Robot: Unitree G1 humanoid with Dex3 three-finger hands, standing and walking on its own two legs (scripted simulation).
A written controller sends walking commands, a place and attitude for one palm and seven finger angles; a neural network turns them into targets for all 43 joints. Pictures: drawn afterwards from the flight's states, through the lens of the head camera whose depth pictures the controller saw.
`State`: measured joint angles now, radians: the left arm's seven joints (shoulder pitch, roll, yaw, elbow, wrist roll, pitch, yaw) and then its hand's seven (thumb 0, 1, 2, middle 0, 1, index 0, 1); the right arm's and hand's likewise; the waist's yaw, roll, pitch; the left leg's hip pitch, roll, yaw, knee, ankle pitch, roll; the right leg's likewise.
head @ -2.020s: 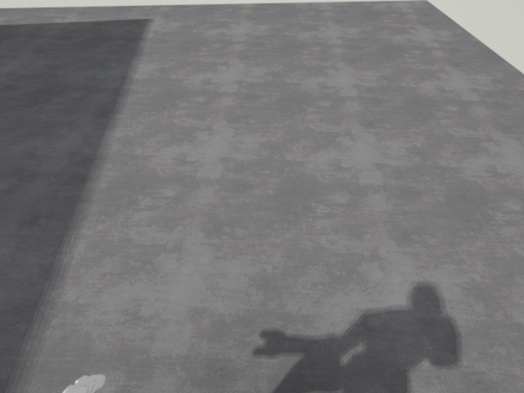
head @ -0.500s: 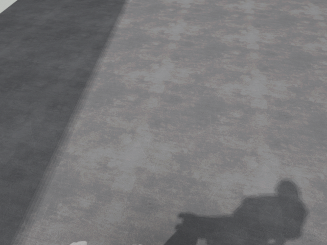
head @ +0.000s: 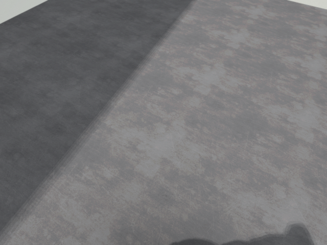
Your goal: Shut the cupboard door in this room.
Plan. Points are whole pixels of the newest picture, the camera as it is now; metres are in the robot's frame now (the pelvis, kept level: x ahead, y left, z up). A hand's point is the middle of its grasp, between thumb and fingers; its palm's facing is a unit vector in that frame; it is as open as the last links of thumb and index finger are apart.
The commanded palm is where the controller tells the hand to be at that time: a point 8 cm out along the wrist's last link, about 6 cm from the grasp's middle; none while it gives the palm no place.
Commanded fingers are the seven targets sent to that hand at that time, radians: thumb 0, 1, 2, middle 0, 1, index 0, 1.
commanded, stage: turn or walk to find it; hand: left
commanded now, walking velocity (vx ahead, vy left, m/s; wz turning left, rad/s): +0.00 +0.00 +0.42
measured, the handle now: out of the picture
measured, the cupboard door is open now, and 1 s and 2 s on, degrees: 72 72 72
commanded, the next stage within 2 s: none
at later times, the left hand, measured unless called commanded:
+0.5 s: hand out of the picture +0.05 +0.18 -0.13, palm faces +0.20 -0.94 -0.29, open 7.3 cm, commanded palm none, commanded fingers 0.00 0.90 0.90 -0.20 -0.30 -0.20 -0.30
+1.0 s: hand out of the picture -0.12 +0.22 -0.17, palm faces +0.44 -0.87 -0.23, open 7.3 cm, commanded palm none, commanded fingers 0.00 0.90 0.90 -0.20 -0.30 -0.20 -0.30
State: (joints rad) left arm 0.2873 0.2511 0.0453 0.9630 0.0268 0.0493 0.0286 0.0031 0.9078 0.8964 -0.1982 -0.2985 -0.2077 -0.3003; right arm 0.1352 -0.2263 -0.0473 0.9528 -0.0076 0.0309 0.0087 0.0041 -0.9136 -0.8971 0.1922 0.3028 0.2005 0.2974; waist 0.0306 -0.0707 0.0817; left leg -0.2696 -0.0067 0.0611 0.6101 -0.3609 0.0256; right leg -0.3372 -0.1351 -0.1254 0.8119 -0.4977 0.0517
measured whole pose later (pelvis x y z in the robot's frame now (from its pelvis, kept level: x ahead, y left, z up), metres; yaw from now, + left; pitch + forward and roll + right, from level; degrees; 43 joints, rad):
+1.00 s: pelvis -0.05 +0.01 +0.01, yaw +24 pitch -1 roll -1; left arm 0.26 0.26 0.07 0.99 0.03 0.08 0.02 0.01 0.91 0.90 -0.19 -0.30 -0.20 -0.30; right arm 0.15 -0.19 -0.03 0.95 -0.01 0.02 -0.01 0.00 -0.91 -0.90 0.19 0.30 0.20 0.30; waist 0.02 -0.06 0.07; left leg -0.24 -0.01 0.05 0.55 -0.29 0.05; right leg -0.45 -0.10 -0.07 1.07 -0.45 0.07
